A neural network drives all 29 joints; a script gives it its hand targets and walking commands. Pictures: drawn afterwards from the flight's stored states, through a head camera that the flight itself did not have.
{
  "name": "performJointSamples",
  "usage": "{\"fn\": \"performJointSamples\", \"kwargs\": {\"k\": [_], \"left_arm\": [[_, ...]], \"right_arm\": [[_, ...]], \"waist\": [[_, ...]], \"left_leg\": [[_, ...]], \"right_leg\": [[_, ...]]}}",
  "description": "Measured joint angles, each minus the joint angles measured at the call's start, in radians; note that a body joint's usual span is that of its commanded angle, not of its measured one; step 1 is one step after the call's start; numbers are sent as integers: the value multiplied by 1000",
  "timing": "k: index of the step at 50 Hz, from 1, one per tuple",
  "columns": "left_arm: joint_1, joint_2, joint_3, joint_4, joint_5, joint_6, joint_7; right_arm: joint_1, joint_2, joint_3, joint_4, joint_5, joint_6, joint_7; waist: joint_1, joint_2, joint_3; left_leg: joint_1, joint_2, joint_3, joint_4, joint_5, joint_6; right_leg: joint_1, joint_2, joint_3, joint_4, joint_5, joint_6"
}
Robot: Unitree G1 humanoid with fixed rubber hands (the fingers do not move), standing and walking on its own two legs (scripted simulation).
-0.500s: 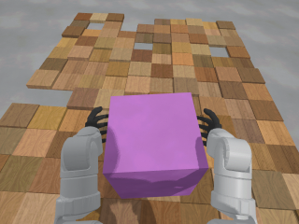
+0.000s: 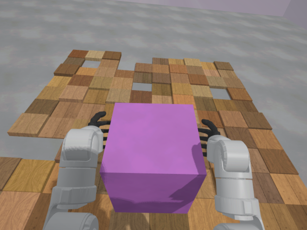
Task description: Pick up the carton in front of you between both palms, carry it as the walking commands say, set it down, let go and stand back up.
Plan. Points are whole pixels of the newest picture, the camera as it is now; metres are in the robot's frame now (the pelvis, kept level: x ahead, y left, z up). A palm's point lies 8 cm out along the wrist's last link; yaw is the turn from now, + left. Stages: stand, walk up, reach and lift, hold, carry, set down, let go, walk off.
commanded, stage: carry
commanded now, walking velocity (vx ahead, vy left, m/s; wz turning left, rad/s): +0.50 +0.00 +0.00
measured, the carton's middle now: (152, 160) +0.32 -0.01 +0.03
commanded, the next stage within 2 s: none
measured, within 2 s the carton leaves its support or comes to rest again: neither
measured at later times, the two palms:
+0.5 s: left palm (112, 76) +0.65 +0.14 +0.09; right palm (185, 75) +0.69 -0.15 +0.09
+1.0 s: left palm (119, 39) +0.99 +0.14 +0.11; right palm (176, 46) +0.95 -0.15 +0.10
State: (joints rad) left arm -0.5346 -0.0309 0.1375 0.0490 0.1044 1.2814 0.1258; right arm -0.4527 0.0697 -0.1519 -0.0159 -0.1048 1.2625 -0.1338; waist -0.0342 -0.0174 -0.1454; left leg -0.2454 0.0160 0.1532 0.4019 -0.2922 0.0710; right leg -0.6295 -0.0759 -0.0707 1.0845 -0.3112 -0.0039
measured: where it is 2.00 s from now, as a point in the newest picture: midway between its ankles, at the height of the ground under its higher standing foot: (138, 136)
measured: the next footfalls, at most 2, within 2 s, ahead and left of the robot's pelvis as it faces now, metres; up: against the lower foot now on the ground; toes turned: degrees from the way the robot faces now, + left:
right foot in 0.26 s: +0.35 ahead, -0.09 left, +0.01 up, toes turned -4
left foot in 0.76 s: +0.61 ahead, +0.06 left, -0.01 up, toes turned +3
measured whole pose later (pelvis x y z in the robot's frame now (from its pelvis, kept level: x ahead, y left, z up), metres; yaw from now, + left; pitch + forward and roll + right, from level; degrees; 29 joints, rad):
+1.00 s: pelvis +0.60 +0.01 +0.00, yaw -2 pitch +4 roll -2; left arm -0.79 -0.01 0.22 0.23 0.11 1.26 0.20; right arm -0.71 0.05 -0.23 0.15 -0.08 1.25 -0.18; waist -0.05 0.00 0.03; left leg -0.27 -0.02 0.13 0.42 0.08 0.14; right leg -0.60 -0.01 -0.03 1.00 -0.27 -0.01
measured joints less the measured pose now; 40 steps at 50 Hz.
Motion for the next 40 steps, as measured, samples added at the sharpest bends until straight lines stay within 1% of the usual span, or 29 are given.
{"fn": "performJointSamples", "kwargs": {"k": [3, 6, 9, 11, 12, 13, 14, 15, 16, 17, 18, 19, 20, 22, 26, 30, 33, 35, 37, 38, 39, 40], "left_arm": [[-89, 26, 8, 78, -7, -10, 10], [-179, 52, 23, 149, -17, -21, 21], [-247, 70, 47, 208, -23, -32, 23], [-284, 76, 61, 241, -26, -37, 23], [-301, 77, 64, 259, -27, -42, 24], [-319, 76, 65, 278, -27, -45, 25], [-330, 70, 70, 289, -25, -55, 28], [-340, 65, 70, 298, -23, -66, 34], [-345, 59, 70, 306, -20, -71, 41], [-343, 53, 71, 307, -18, -71, 47], [-335, 47, 74, 299, -19, -64, 53], [-322, 43, 74, 285, -24, -53, 64], [-309, 39, 74, 266, -32, -41, 80], [-284, 30, 88, 212, -45, -23, 90], [-248, -1, 115, 83, -51, -12, 108], [-222, -30, 131, -31, -41, -21, 108], [-224, -38, 133, -56, -38, -31, 102], [-234, -33, 128, -35, -37, -34, 101], [-246, -19, 118, 8, -34, -34, 96], [-253, -3, 111, 36, -34, -36, 91], [-260, 11, 107, 66, -35, -40, 90], [-262, 25, 107, 94, -36, -42, 85]], "right_arm": [[-105, -39, -5, 104, 34, -19, -7], [-214, -70, -11, 200, 58, -37, -15], [-300, -87, -20, 273, 65, -46, -19], [-344, -96, -28, 308, 65, -45, -20], [-360, -101, -34, 319, 65, -44, -21], [-372, -107, -42, 327, 66, -41, -20], [-388, -117, -47, 335, 67, -43, -19], [-400, -123, -55, 343, 66, -50, -18], [-405, -125, -64, 345, 63, -55, -18], [-404, -121, -71, 342, 58, -56, -19], [-400, -112, -76, 333, 51, -51, -27], [-395, -101, -83, 318, 42, -43, -32], [-389, -88, -91, 299, 34, -34, -37], [-379, -67, -108, 255, 19, -21, -41], [-348, -31, -131, 132, 7, -21, -42], [-310, 0, -133, 6, -1, -37, -40], [-291, 5, -128, -42, -5, -43, -38], [-285, 2, -125, -37, -7, -47, -36], [-288, -4, -122, 1, -12, -49, -32], [-291, -3, -118, 30, -18, -56, -29], [-297, -1, -110, 65, -27, -65, -28], [-304, 1, -103, 105, -37, -71, -25]], "waist": [[-15, -4, 27], [-25, -6, 55], [-28, -3, 70], [-20, 3, 78], [-11, 5, 86], [-1, -1, 92], [21, 19, 104], [39, 35, 121], [50, 38, 138], [59, 34, 155], [67, 30, 173], [71, 23, 189], [76, 18, 203], [83, 11, 231], [91, 5, 264], [91, 17, 267], [88, 30, 244], [88, 35, 215], [85, 38, 178], [73, 18, 169], [62, -6, 168], [50, -10, 165]], "left_leg": [[52, -6, -1, -26, -30, 3], [99, -9, -4, -28, -77, -3], [149, -8, -8, -16, -141, -19], [183, -3, -7, 10, -195, -39], [190, 3, -2, 58, -224, -50], [179, 7, 3, 149, -248, -61], [144, 29, -1, 276, -237, -60], [83, 29, -44, 440, -229, -60], [12, 11, -92, 604, -220, -57], [-57, -7, -123, 734, -204, -53], [-118, -18, -140, 817, -183, -48], [-173, -22, -149, 856, -160, -46], [-222, -20, -152, 861, -141, -45], [-303, -8, -153, 811, -114, -50], [-412, 20, -142, 625, -65, -66], [-431, 24, -124, 397, 84, -73], [-388, 6, -96, 226, 226, -64], [-338, -12, -74, 128, 316, -49], [-258, -25, -52, 17, 405, -32], [-227, -39, -34, 0, 451, -13], [-220, -48, -13, 27, 532, 26], [-218, -46, -4, 67, 580, 62]], "right_leg": [[-84, -2, 1, -66, 73, -5], [-126, 8, -9, -165, 150, -23], [-106, 31, -38, -315, 214, -54], [-54, 57, -68, -427, 235, -75], [-9, 73, -85, -485, 240, -82], [48, 81, -99, -536, 232, -87], [57, 97, -106, -509, 194, -97], [50, 108, -106, -457, 143, -112], [52, 112, -101, -427, 105, -125], [64, 115, -93, -420, 92, -134], [80, 117, -86, -430, 118, -136], [103, 116, -79, -449, 136, -126], [128, 116, -75, -472, 130, -122], [180, 117, -69, -524, 110, -120], [273, 116, -57, -612, 87, -117], [366, 118, -41, -670, 47, -102], [436, 124, -31, -678, -11, -86], [479, 130, -26, -653, -71, -75], [515, 137, -28, -587, -149, -64], [517, 122, -32, -517, -187, -59], [494, 101, -25, -408, -146, -47], [453, 103, -2, -269, -137, -34]]}}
